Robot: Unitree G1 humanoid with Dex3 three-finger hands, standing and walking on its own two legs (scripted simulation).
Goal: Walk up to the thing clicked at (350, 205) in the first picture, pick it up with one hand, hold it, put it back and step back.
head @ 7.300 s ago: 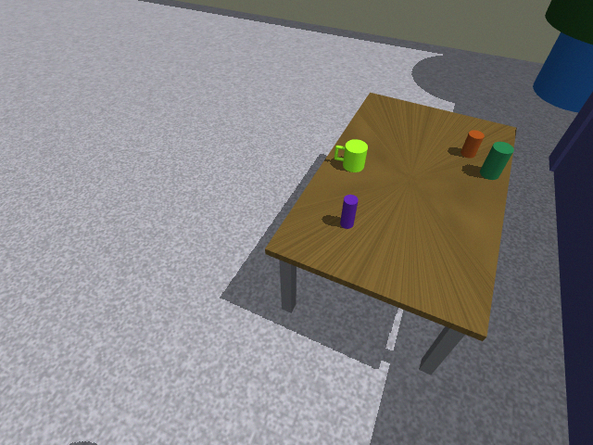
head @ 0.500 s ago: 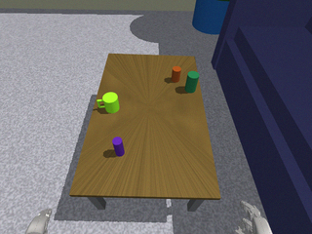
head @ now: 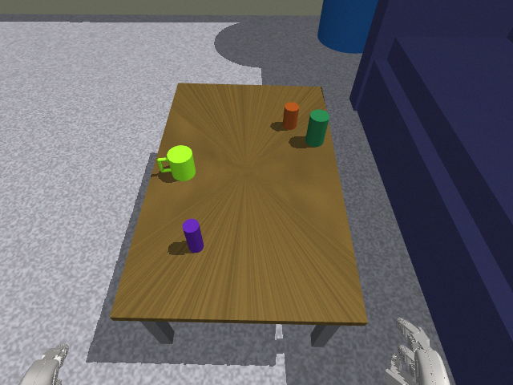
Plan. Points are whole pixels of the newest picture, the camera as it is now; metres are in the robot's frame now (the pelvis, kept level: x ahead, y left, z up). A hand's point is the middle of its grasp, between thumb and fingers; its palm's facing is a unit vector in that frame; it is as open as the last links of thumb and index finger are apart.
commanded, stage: go down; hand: left
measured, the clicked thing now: (193, 236) +0.52 +0.17 -0.26
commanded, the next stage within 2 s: none
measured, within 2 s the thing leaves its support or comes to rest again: neither
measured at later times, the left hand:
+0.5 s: hand out of the picture +0.13 +0.27 -0.07, palm faces +0.08 -0.94 -0.32, open 17.2 cm
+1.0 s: hand (53, 299) +0.27 +0.32 -0.02, palm faces +0.18 -0.96 -0.22, open 17.0 cm
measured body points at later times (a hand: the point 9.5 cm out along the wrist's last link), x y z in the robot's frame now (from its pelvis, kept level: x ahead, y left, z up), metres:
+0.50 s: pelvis -0.02 +0.00 -0.01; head +0.01 +0.01 +0.44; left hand +0.12 +0.32 -0.05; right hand +0.14 -0.25 -0.07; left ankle -0.01 +0.14 -0.68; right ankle -0.01 -0.15 -0.68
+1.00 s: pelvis -0.02 +0.01 +0.00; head +0.03 +0.03 +0.44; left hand +0.25 +0.37 +0.00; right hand +0.10 -0.26 -0.08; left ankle -0.01 +0.14 -0.68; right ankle -0.01 -0.15 -0.68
